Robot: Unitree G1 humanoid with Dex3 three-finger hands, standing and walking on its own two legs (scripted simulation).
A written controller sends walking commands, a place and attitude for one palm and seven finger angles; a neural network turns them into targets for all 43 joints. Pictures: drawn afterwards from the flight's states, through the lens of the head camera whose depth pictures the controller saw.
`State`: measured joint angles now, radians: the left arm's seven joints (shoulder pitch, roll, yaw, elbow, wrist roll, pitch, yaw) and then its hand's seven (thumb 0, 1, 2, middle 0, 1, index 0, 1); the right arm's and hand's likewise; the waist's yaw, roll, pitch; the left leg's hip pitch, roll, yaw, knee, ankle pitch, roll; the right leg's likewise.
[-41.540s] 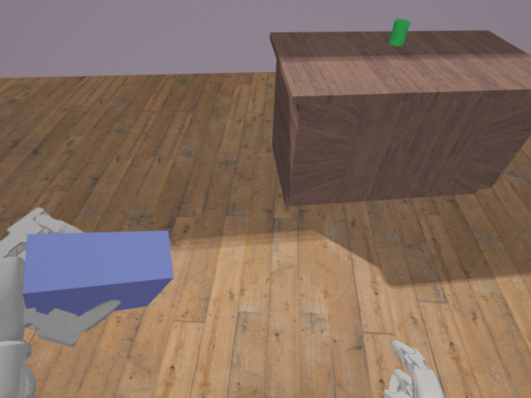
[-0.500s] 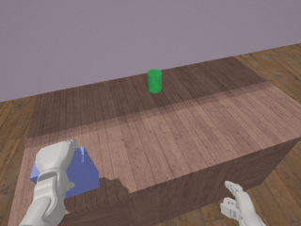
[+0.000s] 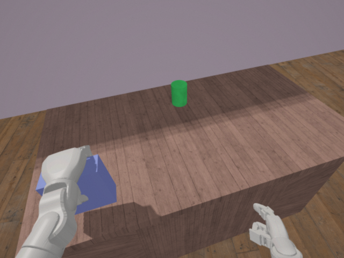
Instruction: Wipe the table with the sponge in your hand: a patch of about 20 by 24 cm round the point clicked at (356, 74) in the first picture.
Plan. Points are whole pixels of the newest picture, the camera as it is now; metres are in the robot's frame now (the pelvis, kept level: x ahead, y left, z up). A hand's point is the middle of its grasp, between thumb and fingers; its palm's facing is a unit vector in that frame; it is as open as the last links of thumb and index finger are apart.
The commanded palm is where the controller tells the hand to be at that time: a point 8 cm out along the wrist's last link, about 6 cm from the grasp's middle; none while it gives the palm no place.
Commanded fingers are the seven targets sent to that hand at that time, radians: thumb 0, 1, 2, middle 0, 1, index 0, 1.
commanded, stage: lift the sponge slowly off the table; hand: left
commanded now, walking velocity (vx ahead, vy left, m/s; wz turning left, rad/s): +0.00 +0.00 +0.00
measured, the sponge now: (85, 191) +0.25 +0.28 +0.01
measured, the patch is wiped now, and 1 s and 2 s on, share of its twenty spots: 1.00 1.00 1.00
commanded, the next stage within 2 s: bring the sponge back beside the body in 0.72 s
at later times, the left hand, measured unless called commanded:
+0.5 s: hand (75, 168) +0.26 +0.27 +0.10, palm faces +0.06 -0.12 -0.99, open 10.0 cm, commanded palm +0.23 +0.26 +0.17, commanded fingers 0.00 0.10 1.30 -1.20 -1.60 -1.20 -1.60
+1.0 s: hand (75, 167) +0.25 +0.27 +0.10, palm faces +0.05 -0.12 -0.99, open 10.0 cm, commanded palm +0.22 +0.27 +0.18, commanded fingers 0.00 0.10 1.30 -1.20 -1.60 -1.20 -1.60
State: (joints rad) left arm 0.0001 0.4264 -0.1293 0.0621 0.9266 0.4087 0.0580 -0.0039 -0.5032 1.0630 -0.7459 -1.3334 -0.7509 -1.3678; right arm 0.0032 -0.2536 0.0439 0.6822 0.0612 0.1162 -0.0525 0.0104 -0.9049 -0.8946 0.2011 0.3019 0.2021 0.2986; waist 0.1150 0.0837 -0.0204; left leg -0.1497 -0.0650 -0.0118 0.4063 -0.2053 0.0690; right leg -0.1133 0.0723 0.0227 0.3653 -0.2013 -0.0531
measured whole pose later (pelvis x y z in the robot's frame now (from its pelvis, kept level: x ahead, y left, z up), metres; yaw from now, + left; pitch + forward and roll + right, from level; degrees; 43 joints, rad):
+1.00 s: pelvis +0.00 -0.02 +0.00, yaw -1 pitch -4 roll +0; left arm 0.00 0.50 -0.09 -0.09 0.89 0.47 -0.05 0.00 -0.50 1.06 -0.75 -1.33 -0.75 -1.37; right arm -0.02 -0.27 0.07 0.67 0.06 0.14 -0.04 0.01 -0.90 -0.89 0.20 0.30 0.20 0.30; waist 0.11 0.09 -0.01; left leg -0.12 -0.05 -0.01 0.40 -0.20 0.05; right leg -0.10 0.09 0.03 0.37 -0.20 -0.07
